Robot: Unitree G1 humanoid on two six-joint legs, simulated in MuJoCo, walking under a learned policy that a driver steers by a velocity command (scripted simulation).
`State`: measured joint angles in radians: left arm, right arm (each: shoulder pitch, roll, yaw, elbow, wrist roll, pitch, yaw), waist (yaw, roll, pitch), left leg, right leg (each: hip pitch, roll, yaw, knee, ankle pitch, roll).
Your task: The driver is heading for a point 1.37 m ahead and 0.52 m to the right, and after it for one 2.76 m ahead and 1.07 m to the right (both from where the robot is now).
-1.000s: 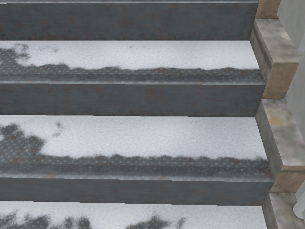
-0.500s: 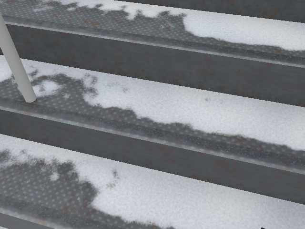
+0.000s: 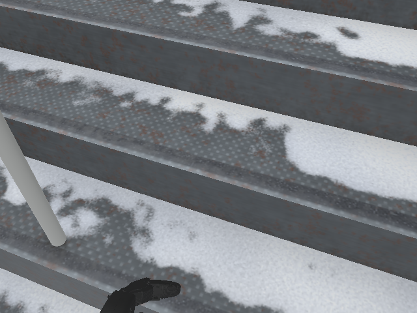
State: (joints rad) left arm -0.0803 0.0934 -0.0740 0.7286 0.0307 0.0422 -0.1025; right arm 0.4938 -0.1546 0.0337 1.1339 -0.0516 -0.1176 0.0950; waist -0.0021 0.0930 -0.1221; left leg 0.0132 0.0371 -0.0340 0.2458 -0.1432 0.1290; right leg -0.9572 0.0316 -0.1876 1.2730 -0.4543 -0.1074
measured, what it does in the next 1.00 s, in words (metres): climbs, turning right: left foot 0.17 m higher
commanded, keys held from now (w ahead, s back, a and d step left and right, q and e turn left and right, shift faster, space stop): w+e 0.74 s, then e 0.26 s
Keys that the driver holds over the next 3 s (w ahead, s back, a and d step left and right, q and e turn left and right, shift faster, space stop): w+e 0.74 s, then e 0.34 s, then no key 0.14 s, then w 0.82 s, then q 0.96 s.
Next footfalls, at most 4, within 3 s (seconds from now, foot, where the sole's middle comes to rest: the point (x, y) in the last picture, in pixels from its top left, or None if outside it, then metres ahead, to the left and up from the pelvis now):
0.50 left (207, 272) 0.52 0.04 -0.47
1.02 right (340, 188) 0.66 -0.29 -0.30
1.58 left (257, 156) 0.77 -0.09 -0.30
2.04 right None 0.95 -0.53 -0.13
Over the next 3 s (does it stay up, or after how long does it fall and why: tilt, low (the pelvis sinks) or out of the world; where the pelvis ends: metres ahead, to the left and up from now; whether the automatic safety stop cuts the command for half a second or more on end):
stays up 1.14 -0.45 0.77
